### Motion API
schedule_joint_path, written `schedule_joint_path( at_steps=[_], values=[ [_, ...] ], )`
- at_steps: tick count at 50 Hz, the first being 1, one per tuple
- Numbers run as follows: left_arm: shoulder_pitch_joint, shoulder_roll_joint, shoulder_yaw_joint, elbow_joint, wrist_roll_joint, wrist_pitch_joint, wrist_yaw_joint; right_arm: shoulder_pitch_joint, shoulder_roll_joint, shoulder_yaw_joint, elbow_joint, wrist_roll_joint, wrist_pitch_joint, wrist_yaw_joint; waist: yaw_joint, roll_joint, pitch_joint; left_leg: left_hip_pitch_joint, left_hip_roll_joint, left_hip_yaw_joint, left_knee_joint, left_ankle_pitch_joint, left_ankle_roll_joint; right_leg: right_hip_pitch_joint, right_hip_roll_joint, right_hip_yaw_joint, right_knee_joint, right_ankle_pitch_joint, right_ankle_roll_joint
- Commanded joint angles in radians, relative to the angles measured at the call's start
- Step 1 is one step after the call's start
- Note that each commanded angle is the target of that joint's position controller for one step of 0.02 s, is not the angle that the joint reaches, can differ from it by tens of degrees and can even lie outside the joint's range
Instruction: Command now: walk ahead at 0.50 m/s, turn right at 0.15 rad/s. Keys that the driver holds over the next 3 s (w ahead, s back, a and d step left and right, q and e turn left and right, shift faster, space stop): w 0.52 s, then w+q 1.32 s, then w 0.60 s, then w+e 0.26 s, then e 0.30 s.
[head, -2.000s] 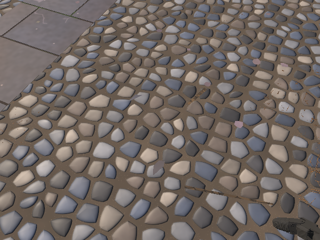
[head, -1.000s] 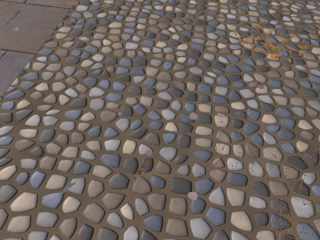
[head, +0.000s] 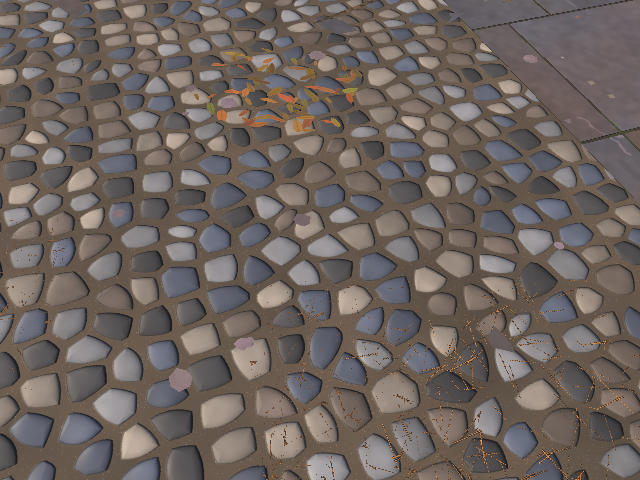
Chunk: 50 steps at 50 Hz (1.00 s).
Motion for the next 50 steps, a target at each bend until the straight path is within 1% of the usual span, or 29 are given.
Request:
schedule_joint_path(
  at_steps=[1, 3, 7, 11, 13, 14, 15, 16, 17, 18, 19, 20, 21, 22, 24, 27, 33, 38, 39, 41, 42, 43, 44, 45, 46, 47, 48, 49, 50],
  values=[
    [-0.024, 0.047, 0.011, -0.081, 0.008, -0.012, -0.002, -0.009, -0.139, -0.028, -0.047, 0.011, -0.017, -0.007, 0.011, 0.132, -0.023, 0.129, 0.274, -0.292, -0.244, 0.078, 0.187, -0.163, -0.078, 0.019, -0.116, 0.063, 0.017],
    [-0.089, 0.032, 0.002, -0.098, 0.012, -0.016, -0.004, 0.007, -0.165, -0.035, -0.035, 0.014, -0.011, -0.013, -0.004, 0.114, -0.012, 0.128, 0.267, -0.239, -0.266, 0.115, 0.185, -0.167, -0.084, 0.006, -0.245, 0.165, 0.029],
    [-0.209, 0.022, -0.007, -0.118, 0.004, -0.026, -0.018, 0.056, -0.186, -0.038, -0.009, 0.026, 0.003, -0.019, -0.045, 0.114, 0.01, 0.117, 0.233, -0.135, -0.267, 0.153, 0.153, -0.085, -0.051, -0.033, -0.469, 0.354, 0.041],
    [-0.301, 0.038, -0.005, -0.15, -0.005, -0.032, -0.034, 0.117, -0.197, -0.039, 0.028, 0.033, 0.02, -0.019, -0.065, 0.119, 0.037, 0.198, 0.28, -0.142, -0.231, 0.159, 0.137, -0.072, -0.031, -0.037, -0.563, 0.346, 0.02],
    [-0.299, 0.059, 0.001, -0.155, -0.005, -0.037, -0.041, 0.117, -0.212, -0.045, 0.037, 0.036, 0.032, -0.024, -0.043, 0.129, 0.034, 0.249, 0.305, -0.149, -0.188, 0.221, 0.121, -0.04, -0.021, -0.042, -0.6, 0.281, -0.007],
    [-0.257, 0.076, 0.009, -0.145, -0.003, -0.039, -0.042, 0.105, -0.222, -0.047, 0.038, 0.036, 0.038, -0.026, -0.011, 0.134, 0.01, 0.26, 0.303, -0.137, -0.135, 0.326, 0.108, 0.03, -0.003, -0.059, -0.622, 0.259, -0.024],
    [-0.159, 0.104, 0.026, -0.115, 0.003, -0.039, -0.038, 0.092, -0.219, -0.044, 0.037, 0.038, 0.042, -0.029, 0.046, 0.124, -0.049, 0.246, 0.269, -0.098, -0.016, 0.477, 0.086, 0.178, 0.023, -0.085, -0.654, 0.261, -0.048],
    [0.0, 0.154, 0.05, -0.07, 0.007, -0.038, -0.029, 0.093, -0.187, -0.031, 0.029, 0.029, 0.044, -0.031, 0.115, 0.1, -0.158, 0.154, 0.217, -0.054, 0.185, 0.482, 0.053, 0.419, -0.006, -0.058, -0.638, 0.272, -0.084],
    [0.149, 0.248, 0.071, -0.051, 0.026, -0.032, -0.02, 0.14, -0.107, -0.003, -0.006, 0.006, 0.032, -0.031, 0.137, -0.075, -0.32, -0.165, 0.114, 0.008, 0.558, 0.165, -0.01, 0.785, -0.254, 0.277, -0.618, 0.236, -0.195],
    [0.184, 0.25, 0.068, -0.033, 0.014, -0.026, -0.026, 0.195, -0.063, 0.014, -0.003, 0.013, 0.011, -0.028, 0.117, -0.251, -0.397, -0.405, 0.004, -0.077, 0.773, -0.424, -0.033, 0.903, -0.365, 0.637, -0.768, 0.046, -0.283],
    [0.147, 0.171, 0.044, -0.034, 0.004, -0.027, -0.028, 0.115, -0.164, -0.013, -0.012, 0.038, -0.001, -0.02, 0.132, -0.145, -0.279, -0.514, 0.067, -0.133, 0.865, -0.397, -0.022, 0.82, -0.331, 0.586, -0.807, -0.067, -0.246],
    [0.073, 0.145, 0.032, -0.042, 0.001, -0.028, -0.028, 0.039, -0.185, -0.019, -0.035, 0.047, -0.008, -0.016, 0.112, -0.1, -0.158, -0.538, 0.114, -0.1, 0.847, -0.296, -0.011, 0.684, -0.299, 0.454, -0.83, -0.015, -0.216],
    [0.011, 0.124, 0.024, -0.049, 0.011, -0.029, -0.031, 0.004, -0.175, -0.019, -0.037, 0.033, -0.008, -0.02, 0.084, -0.036, -0.098, -0.502, 0.148, -0.085, 0.802, -0.211, -0.015, 0.561, -0.258, 0.365, -0.858, 0.075, -0.203],
    [-0.03, 0.099, 0.017, -0.053, 0.019, -0.033, -0.034, 0.003, -0.165, -0.023, -0.036, 0.022, -0.002, -0.021, 0.052, -0.034, -0.059, -0.455, 0.175, -0.088, 0.752, -0.153, -0.021, 0.468, -0.224, 0.297, -0.89, 0.16, -0.197],
    [-0.056, 0.086, 0.016, -0.045, 0.021, -0.044, -0.036, 0.037, -0.127, -0.018, -0.024, 0.021, 0.018, -0.019, 0.013, -0.056, -0.055, -0.373, 0.194, -0.088, 0.708, -0.098, -0.036, 0.377, -0.192, 0.22, -0.942, 0.252, -0.202],
    [-0.034, 0.112, 0.024, -0.011, 0.018, -0.058, -0.027, -0.016, -0.108, -0.015, -0.043, 0.015, 0.036, -0.024, 0.007, -0.023, -0.02, -0.421, 0.199, -0.083, 0.603, 0.006, -0.065, 0.353, -0.187, 0.127, -0.982, 0.367, -0.215],
    [0.035, 0.141, 0.027, 0.047, 0.021, -0.057, -0.008, -0.191, -0.075, 0.002, -0.092, 0.027, 0.028, -0.002, 0.078, 0.0, 0.031, -0.393, 0.15, -0.058, 0.285, 0.296, -0.046, 0.388, -0.163, -0.056, -1.02, 0.391, -0.152],
    [0.098, 0.148, 0.03, 0.1, 0.012, -0.029, -0.001, -0.303, -0.073, 0.007, -0.162, 0.031, 0.026, 0.03, 0.112, 0.015, 0.064, -0.468, 0.12, -0.037, 0.179, 0.223, -0.004, 0.59, -0.225, -0.112, -0.954, 0.493, -0.132],
    [0.097, 0.153, 0.032, 0.103, 0.011, -0.021, 0.002, -0.309, -0.075, 0.007, -0.174, 0.03, 0.025, 0.038, 0.106, 0.009, 0.06, -0.465, 0.109, -0.02, 0.171, 0.175, 0.008, 0.623, -0.234, -0.122, -0.921, 0.571, -0.123],
    [0.073, 0.181, 0.038, 0.094, 0.009, -0.005, 0.014, -0.269, -0.101, -0.006, -0.184, 0.025, 0.028, 0.047, 0.068, -0.027, 0.008, -0.366, 0.054, 0.044, 0.175, 0.065, 0.04, 0.658, -0.233, -0.156, -0.797, 0.909, -0.098],
    [0.065, 0.194, 0.042, 0.089, 0.011, 0.005, 0.022, -0.195, -0.129, -0.022, -0.175, 0.023, 0.032, 0.046, 0.024, -0.047, -0.047, -0.262, 0.016, 0.074, 0.183, 0.02, 0.06, 0.658, -0.225, -0.173, -0.679, 1.08, -0.084],
    [0.05, 0.195, 0.04, 0.081, 0.011, 0.015, 0.03, -0.051, -0.174, -0.049, -0.143, 0.026, 0.034, 0.039, -0.055, -0.034, -0.126, -0.058, -0.021, 0.081, 0.135, 0.058, 0.093, 0.593, -0.196, -0.206, -0.485, 1.12, -0.056],
    [0.056, 0.181, 0.03, 0.056, 0.022, 0.009, 0.039, 0.117, -0.25, -0.08, -0.113, 0.026, 0.042, 0.022, -0.125, 0.045, -0.232, 0.263, 0.089, -0.109, 0.126, 0.094, 0.155, 0.356, -0.159, -0.212, -0.195, 0.869, -0.02],
    [0.17, 0.025, -0.021, 0.018, 0.05, -0.023, 0.013, 0.134, -0.338, -0.096, -0.114, 0.034, 0.041, 0.016, -0.025, 0.298, -0.34, 0.643, 0.349, -0.665, 0.065, -0.041, 0.358, -0.119, 0.063, -0.152, 0.17, -0.085, 0.05],
    [0.082, 0.11, -0.006, 0.019, 0.02, -0.065, -0.006, 0.168, -0.247, -0.071, -0.122, 0.034, 0.04, 0.011, -0.093, 0.203, -0.421, 0.711, 0.38, -0.834, -0.058, -0.128, 0.371, -0.247, 0.073, 0.045, 0.281, -0.232, 0.038],
    [-0.02, 0.152, 0.006, -0.02, -0.018, -0.09, -0.018, 0.128, -0.212, -0.061, -0.123, 0.024, 0.037, 0.005, -0.103, 0.164, -0.272, 0.61, 0.345, -0.675, -0.081, -0.071, 0.316, -0.32, 0.018, 0.058, 0.264, -0.149, 0.018],
    [-0.059, 0.137, -0.001, -0.034, -0.014, -0.102, -0.015, 0.067, -0.196, -0.057, -0.136, 0.023, 0.035, 0.002, -0.067, 0.069, -0.184, 0.461, 0.302, -0.561, -0.089, 0.016, 0.284, -0.296, -0.024, 0.047, 0.182, -0.072, 0.01],
    [-0.075, 0.136, 0.004, -0.032, 0.008, -0.102, -0.008, 0.006, -0.172, -0.05, -0.151, 0.02, 0.036, 0.001, -0.027, 0.027, -0.111, 0.315, 0.266, -0.477, -0.108, 0.126, 0.264, -0.244, -0.051, 0.036, 0.089, -0.034, 0.02],
    [-0.059, 0.141, 0.012, -0.033, 0.02, -0.091, -0.005, -0.028, -0.152, -0.042, -0.168, 0.008, 0.035, -0.003, 0.01, 0.049, -0.092, 0.216, 0.241, -0.429, -0.132, 0.203, 0.261, -0.171, -0.07, 0.04, 0.048, -0.009, 0.03]
  ],
)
